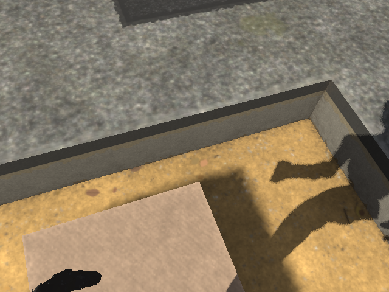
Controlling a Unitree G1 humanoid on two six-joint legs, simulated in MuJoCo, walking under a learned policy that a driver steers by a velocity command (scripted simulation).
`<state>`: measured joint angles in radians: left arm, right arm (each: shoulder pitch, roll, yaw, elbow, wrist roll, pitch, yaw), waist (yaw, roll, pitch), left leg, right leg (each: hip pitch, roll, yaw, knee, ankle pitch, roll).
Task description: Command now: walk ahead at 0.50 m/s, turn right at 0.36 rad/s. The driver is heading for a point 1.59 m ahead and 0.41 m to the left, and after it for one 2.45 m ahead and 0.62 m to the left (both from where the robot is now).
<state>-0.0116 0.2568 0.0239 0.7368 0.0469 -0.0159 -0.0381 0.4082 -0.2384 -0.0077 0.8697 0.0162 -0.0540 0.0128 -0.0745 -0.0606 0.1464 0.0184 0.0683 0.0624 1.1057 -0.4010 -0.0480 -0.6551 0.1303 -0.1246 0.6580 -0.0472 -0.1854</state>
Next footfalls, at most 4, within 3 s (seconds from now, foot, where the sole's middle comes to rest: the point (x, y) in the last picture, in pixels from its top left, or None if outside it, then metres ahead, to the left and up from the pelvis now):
0.54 left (146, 260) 0.44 0.10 -0.72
0.86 right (188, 213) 0.59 -0.05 -0.72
1.40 left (62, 125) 0.96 0.41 -0.72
2.00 right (57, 67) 1.26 0.46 -0.72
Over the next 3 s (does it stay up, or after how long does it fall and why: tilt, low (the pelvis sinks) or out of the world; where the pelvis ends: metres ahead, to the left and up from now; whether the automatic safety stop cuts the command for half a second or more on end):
stays up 1.62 0.54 0.03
